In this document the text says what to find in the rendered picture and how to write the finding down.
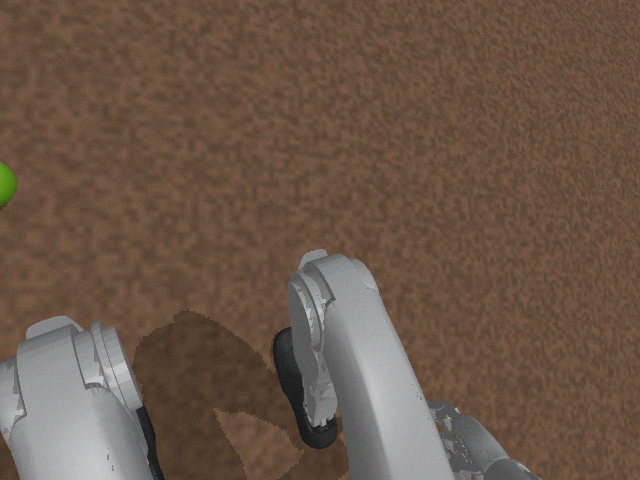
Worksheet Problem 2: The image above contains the right robot arm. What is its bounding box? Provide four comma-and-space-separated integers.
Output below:
484, 458, 542, 480

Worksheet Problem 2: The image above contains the left robot foot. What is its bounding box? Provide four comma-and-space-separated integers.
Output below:
136, 401, 165, 480

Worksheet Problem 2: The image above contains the right robot foot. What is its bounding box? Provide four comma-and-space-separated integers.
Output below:
273, 327, 337, 449

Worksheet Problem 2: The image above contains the ball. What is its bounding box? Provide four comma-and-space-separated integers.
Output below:
0, 161, 17, 206

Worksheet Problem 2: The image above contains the right robot hand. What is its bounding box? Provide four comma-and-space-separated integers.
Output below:
426, 399, 509, 480

